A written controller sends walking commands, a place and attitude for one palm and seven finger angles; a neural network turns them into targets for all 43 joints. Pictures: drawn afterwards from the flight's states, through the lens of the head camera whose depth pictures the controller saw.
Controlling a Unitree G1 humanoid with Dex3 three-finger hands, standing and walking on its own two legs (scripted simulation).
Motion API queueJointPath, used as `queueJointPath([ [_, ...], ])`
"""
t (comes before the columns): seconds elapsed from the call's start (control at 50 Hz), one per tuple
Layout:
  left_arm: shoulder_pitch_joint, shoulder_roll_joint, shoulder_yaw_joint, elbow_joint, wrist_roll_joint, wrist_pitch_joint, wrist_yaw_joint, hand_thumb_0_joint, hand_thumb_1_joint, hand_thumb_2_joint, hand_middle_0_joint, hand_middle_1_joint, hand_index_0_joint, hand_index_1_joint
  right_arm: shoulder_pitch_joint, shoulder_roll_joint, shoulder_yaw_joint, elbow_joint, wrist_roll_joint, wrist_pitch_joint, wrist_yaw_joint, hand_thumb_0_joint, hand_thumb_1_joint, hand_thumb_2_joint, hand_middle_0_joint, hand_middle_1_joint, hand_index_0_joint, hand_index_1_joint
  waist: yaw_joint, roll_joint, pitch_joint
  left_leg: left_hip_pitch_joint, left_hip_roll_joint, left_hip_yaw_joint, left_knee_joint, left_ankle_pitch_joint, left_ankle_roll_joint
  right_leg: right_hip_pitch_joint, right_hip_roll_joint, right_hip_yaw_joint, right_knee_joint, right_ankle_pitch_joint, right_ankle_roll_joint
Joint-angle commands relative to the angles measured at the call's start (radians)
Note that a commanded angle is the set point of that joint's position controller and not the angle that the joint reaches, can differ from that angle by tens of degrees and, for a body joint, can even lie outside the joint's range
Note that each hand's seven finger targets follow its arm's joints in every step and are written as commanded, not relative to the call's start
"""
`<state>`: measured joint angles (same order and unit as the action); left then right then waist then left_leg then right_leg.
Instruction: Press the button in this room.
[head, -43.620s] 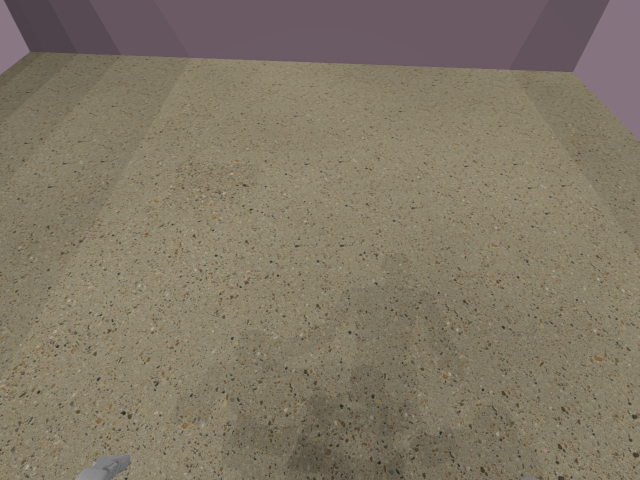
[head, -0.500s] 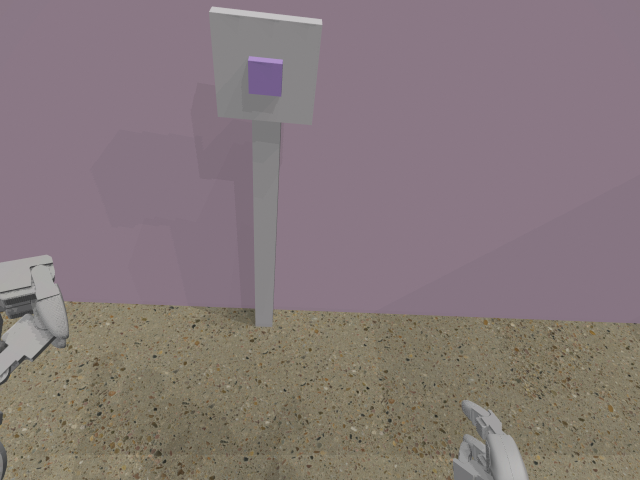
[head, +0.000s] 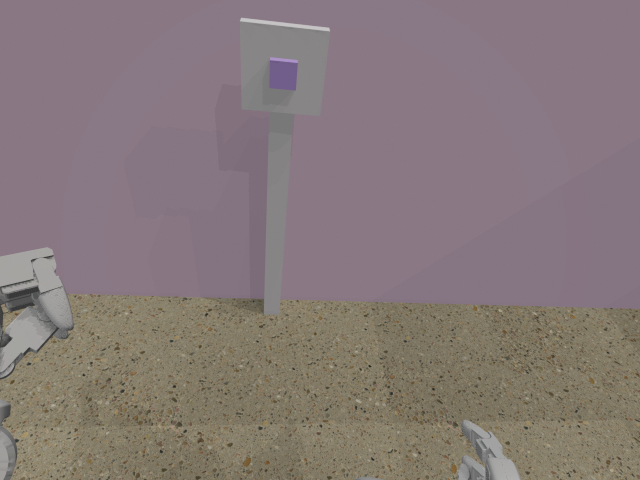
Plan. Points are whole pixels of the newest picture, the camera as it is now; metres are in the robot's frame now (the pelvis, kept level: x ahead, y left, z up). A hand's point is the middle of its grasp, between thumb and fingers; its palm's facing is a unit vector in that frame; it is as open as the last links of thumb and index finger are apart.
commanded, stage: stop stepping back and stand still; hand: left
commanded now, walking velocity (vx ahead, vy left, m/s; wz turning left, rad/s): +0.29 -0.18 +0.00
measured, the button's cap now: (283, 73) +0.89 +0.11 +0.17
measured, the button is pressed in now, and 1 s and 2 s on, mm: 0 0 0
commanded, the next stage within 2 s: let the arm hang, fingers relaxed in 1.10 s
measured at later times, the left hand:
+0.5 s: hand (60, 345) +0.18 +0.23 +0.18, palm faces +0.44 -0.79 -0.42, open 3.1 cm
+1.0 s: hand (82, 295) +0.24 +0.25 +0.17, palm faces +0.39 -0.78 -0.49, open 3.1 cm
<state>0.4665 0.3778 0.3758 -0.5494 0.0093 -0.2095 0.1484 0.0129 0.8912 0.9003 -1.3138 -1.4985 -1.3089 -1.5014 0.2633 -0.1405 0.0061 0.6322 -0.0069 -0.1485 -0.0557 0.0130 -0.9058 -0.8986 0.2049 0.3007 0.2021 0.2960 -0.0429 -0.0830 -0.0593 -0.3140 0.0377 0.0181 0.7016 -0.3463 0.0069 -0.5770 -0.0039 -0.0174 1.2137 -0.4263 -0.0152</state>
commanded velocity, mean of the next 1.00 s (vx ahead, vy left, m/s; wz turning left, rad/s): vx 0.04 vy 0.01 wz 0.00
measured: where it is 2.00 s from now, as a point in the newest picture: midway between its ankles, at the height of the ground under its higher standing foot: outside the picture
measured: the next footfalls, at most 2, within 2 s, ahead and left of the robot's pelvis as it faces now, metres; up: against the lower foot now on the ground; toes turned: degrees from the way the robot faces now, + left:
right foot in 0.24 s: +0.05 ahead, -0.10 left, +0.00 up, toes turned +0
left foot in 0.48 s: +0.07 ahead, +0.12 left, +0.00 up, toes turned +7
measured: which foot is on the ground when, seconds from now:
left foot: down 0.00-0.22, up 0.24-0.46, down 0.48-1.00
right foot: up 0.00-0.22, down 0.24-1.00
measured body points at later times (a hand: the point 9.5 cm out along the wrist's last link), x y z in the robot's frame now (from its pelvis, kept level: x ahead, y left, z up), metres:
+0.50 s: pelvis +0.00 -0.01 +0.01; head +0.01 +0.00 +0.46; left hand +0.15 +0.27 +0.21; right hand +0.18 -0.26 -0.07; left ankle +0.02 +0.12 -0.72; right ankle -0.05 -0.13 -0.72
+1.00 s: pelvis +0.05 +0.00 +0.02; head +0.09 +0.00 +0.47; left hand +0.21 +0.29 +0.20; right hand +0.23 -0.23 -0.08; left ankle +0.03 +0.12 -0.72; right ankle +0.01 -0.10 -0.72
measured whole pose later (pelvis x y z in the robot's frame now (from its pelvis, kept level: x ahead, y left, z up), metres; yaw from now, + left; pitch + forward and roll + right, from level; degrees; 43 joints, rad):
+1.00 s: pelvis +0.05 +0.00 +0.02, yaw +3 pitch +1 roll +1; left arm 0.61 0.38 0.35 -0.56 -0.01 -0.22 0.16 0.01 0.89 0.90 -1.31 -1.50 -1.31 -1.50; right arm 0.19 -0.20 -0.01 0.61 0.01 -0.08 -0.06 0.01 -0.91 -0.90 0.21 0.30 0.20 0.30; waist 0.01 -0.02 0.07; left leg -0.22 0.01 0.06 0.49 -0.28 0.00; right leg -0.19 -0.02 -0.06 0.54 -0.35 -0.01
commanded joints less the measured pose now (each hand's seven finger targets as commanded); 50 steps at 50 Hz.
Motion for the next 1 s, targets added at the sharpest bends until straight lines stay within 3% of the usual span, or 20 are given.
queueJointPath([
  [0.0, 0.079, 0.162, 0.098, -0.321, -0.021, -0.092, 0.010, 0.000, 0.900, 0.900, -1.300, -1.500, -1.300, -1.500, -0.156, -0.175, -0.056, -0.164, 0.001, -0.060, 0.025, 0.000, -0.900, -0.900, 0.200, 0.300, 0.200, 0.300, 0.034, 0.235, 0.129, -0.124, 0.261, -0.381, -0.539, -0.350, 0.196, -0.080, -0.038, 0.011, 0.055, 0.109, 0.014],
  [0.08, 0.155, 0.152, 0.106, -0.260, -0.030, -0.086, 0.015, 0.000, 0.900, 0.900, -1.300, -1.500, -1.300, -1.500, -0.125, -0.177, -0.061, -0.160, -0.018, -0.017, 0.000, 0.000, -0.900, -0.900, 0.200, 0.300, 0.200, 0.300, 0.039, 0.403, 0.059, -0.259, 0.174, -0.130, -0.578, -0.345, 0.102, 0.345, 0.044, -0.154, -0.371, -0.001, -0.007],
  [0.14, 0.123, 0.163, 0.118, -0.173, -0.023, -0.066, 0.019, 0.000, 0.900, 0.900, -1.300, -1.500, -1.300, -1.500, -0.139, -0.159, -0.060, -0.164, -0.014, 0.005, -0.020, 0.000, -0.900, -0.900, 0.200, 0.300, 0.200, 0.300, 0.063, 0.307, 0.006, -0.303, 0.141, -0.063, -0.344, -0.310, 0.072, 0.589, 0.055, -0.151, -0.632, -0.113, -0.032],
  [0.16, 0.140, 0.142, 0.096, -0.133, -0.023, -0.047, 0.017, 0.000, 0.900, 0.900, -1.300, -1.500, -1.300, -1.500, -0.120, -0.152, -0.056, -0.151, -0.003, 0.009, -0.019, 0.000, -0.900, -0.900, 0.200, 0.300, 0.200, 0.300, 0.057, 0.179, 0.005, -0.288, 0.069, -0.002, -0.147, -0.256, 0.061, 0.589, 0.021, -0.098, -0.762, -0.107, -0.047],
  [0.2, 0.086, 0.203, 0.127, -0.161, -0.032, -0.035, 0.010, 0.000, 0.900, 0.900, -1.300, -1.500, -1.300, -1.500, -0.144, -0.162, -0.077, -0.152, 0.019, 0.024, -0.020, 0.000, -0.900, -0.900, 0.200, 0.300, 0.200, 0.300, 0.051, -0.185, 0.020, -0.436, -0.051, -0.011, 0.429, -0.145, 0.028, 0.513, -0.300, 0.454, -0.989, -0.059, -0.193],
  [0.24, 0.010, 0.316, 0.215, -0.270, -0.046, -0.080, 0.006, 0.000, 0.900, 0.900, -1.300, -1.500, -1.300, -1.500, -0.138, -0.164, -0.057, -0.134, -0.012, -0.004, -0.007, 0.000, -0.900, -0.900, 0.200, 0.300, 0.200, 0.300, 0.010, -0.118, 0.047, -0.465, -0.009, -0.035, 0.648, -0.032, -0.021, 0.403, -0.383, 0.508, -0.976, 0.306, -0.249],
  [0.26, -0.047, 0.252, 0.173, -0.264, -0.035, -0.089, 0.009, 0.000, 0.900, 0.900, -1.300, -1.500, -1.300, -1.500, -0.135, -0.150, -0.065, -0.111, 0.005, -0.004, -0.002, 0.000, -0.900, -0.900, 0.200, 0.300, 0.200, 0.300, 0.003, -0.135, -0.026, -0.419, 0.020, -0.093, 0.605, -0.028, -0.020, 0.366, -0.380, 0.516, -1.010, -0.056, -0.243],
  [0.28, 0.058, 0.184, 0.136, -0.184, -0.039, -0.086, 0.005, 0.000, 0.900, 0.900, -1.300, -1.500, -1.300, -1.500, -0.133, -0.190, -0.093, -0.116, 0.002, -0.003, -0.014, 0.000, -0.900, -0.900, 0.200, 0.300, 0.200, 0.300, 0.014, -0.110, 0.076, -0.414, 0.032, -0.089, 0.538, 0.056, -0.012, 0.337, -0.329, 0.454, -0.993, -0.038, -0.218],
  [0.36, 0.030, 0.135, 0.075, -0.222, -0.034, -0.102, 0.019, 0.000, 0.900, 0.900, -1.300, -1.500, -1.300, -1.500, -0.193, -0.152, -0.059, -0.133, 0.007, -0.007, -0.031, 0.000, -0.900, -0.900, 0.200, 0.300, 0.200, 0.300, 0.028, -0.056, 0.090, -0.127, 0.026, 0.031, 0.051, 0.046, 0.023, 0.307, -0.252, 0.123, -0.879, 0.218, -0.139],
  [0.42, 0.051, 0.147, 0.087, -0.216, -0.031, -0.102, 0.042, 0.000, 0.900, 0.900, -1.300, -1.500, -1.300, -1.500, -0.157, -0.161, -0.067, -0.134, -0.002, -0.035, -0.043, 0.000, -0.900, -0.900, 0.200, 0.300, 0.200, 0.300, 0.042, -0.026, 0.037, 0.102, -0.041, 0.108, -0.228, 0.134, 0.031, 0.333, -0.189, 0.074, -0.783, 0.238, -0.089],
  [0.44, 0.050, 0.153, 0.095, -0.236, -0.035, -0.107, 0.044, 0.000, 0.900, 0.900, -1.300, -1.500, -1.300, -1.500, -0.146, -0.177, -0.075, -0.141, -0.003, -0.038, -0.045, 0.000, -0.900, -0.900, 0.200, 0.300, 0.200, 0.300, 0.036, 0.048, 0.024, 0.179, -0.013, 0.057, -0.272, 0.171, 0.039, 0.305, -0.160, 0.059, -0.693, 0.269, -0.061],
  [0.48, 0.064, 0.161, 0.112, -0.308, -0.034, -0.115, 0.046, 0.000, 0.900, 0.900, -1.300, -1.500, -1.300, -1.500, -0.124, -0.205, -0.085, -0.170, 0.006, -0.032, -0.032, 0.000, -0.900, -0.900, 0.200, 0.300, 0.200, 0.300, 0.039, 0.364, -0.050, 0.336, 0.209, -0.264, -0.312, 0.442, 0.137, 0.136, -0.029, -0.041, -0.420, 0.076, 0.017],
  [0.52, 0.063, 0.195, 0.147, -0.305, -0.032, -0.122, 0.037, 0.000, 0.900, 0.900, -1.300, -1.500, -1.300, -1.500, -0.114, -0.167, -0.072, -0.155, -0.004, -0.040, -0.019, 0.000, -0.900, -0.900, 0.200, 0.300, 0.200, 0.300, 0.027, 0.385, -0.013, 0.286, 0.255, -0.323, -0.356, 0.534, 0.188, 0.086, -0.012, -0.028, -0.348, -0.126, 0.017],
  [0.62, 0.233, 0.149, 0.138, -0.244, -0.042, -0.089, 0.023, 0.000, 0.900, 0.900, -1.300, -1.500, -1.300, -1.500, -0.130, -0.177, -0.064, -0.175, 0.023, -0.016, 0.013, 0.000, -0.900, -0.900, 0.200, 0.300, 0.200, 0.300, 0.042, 0.232, -0.023, 0.035, 0.120, -0.035, -0.207, 0.356, 0.066, 0.445, -0.012, -0.046, -0.780, 0.209, 0.015],
  [0.68, 0.225, 0.169, 0.151, -0.195, -0.064, -0.074, 0.020, 0.000, 0.900, 0.900, -1.300, -1.500, -1.300, -1.500, -0.142, -0.154, -0.060, -0.188, 0.029, 0.008, 0.017, 0.000, -0.900, -0.900, 0.200, 0.300, 0.200, 0.300, 0.021, -0.087, 0.000, -0.137, -0.031, 0.017, 0.044, -0.043, -0.009, 0.461, -0.290, 0.362, -0.936, 0.375, -0.106],
  [0.7, 0.230, 0.156, 0.148, -0.181, -0.065, -0.073, 0.022, 0.000, 0.900, 0.900, -1.300, -1.500, -1.300, -1.500, -0.141, -0.161, -0.070, -0.182, 0.031, 0.016, 0.016, 0.000, -0.900, -0.900, 0.200, 0.300, 0.200, 0.300, 0.028, -0.137, 0.010, -0.158, -0.023, -0.009, 0.137, -0.074, -0.010, 0.478, -0.313, 0.364, -0.937, 0.495, -0.131],
  [0.78, 0.206, 0.160, 0.143, -0.175, -0.043, -0.084, 0.035, 0.000, 0.900, 0.900, -1.300, -1.500, -1.300, -1.500, -0.170, -0.133, -0.030, -0.175, 0.016, 0.023, -0.005, 0.000, -0.900, -0.900, 0.200, 0.300, 0.200, 0.300, 0.028, -0.059, -0.023, -0.075, -0.013, 0.025, -0.115, 0.038, 0.001, 0.552, -0.225, 0.136, -0.792, 0.769, -0.099],
  [0.82, 0.179, 0.142, 0.114, -0.199, -0.044, -0.085, 0.040, 0.000, 0.900, 0.900, -1.300, -1.500, -1.300, -1.500, -0.157, -0.146, -0.037, -0.166, 0.011, 0.021, -0.013, 0.000, -0.900, -0.900, 0.200, 0.300, 0.200, 0.300, 0.026, 0.007, -0.052, 0.096, -0.028, 0.036, -0.289, 0.282, 0.009, 0.519, -0.163, 0.073, -0.737, 0.723, -0.041],
  [0.86, 0.142, 0.152, 0.095, -0.249, -0.043, -0.087, 0.038, 0.000, 0.900, 0.900, -1.300, -1.500, -1.300, -1.500, -0.161, -0.177, -0.058, -0.172, 0.012, 0.012, -0.022, 0.000, -0.900, -0.900, 0.200, 0.300, 0.200, 0.300, 0.041, 0.137, -0.088, 0.258, 0.099, -0.074, -0.280, 0.611, 0.050, 0.419, -0.094, 0.014, -0.660, 0.558, 0.020],
  [0.98, 0.171, 0.172, 0.111, -0.298, -0.032, -0.080, 0.026, 0.000, 0.900, 0.900, -1.300, -1.500, -1.300, -1.500, -0.135, -0.171, -0.051, -0.186, 0.018, 0.004, -0.004, 0.000, -0.900, -0.900, 0.200, 0.300, 0.200, 0.300, 0.044, 0.207, -0.071, 0.255, 0.105, -0.067, -0.228, 0.883, 0.024, 0.431, -0.029, -0.031, -0.725, 0.501, 0.013],
])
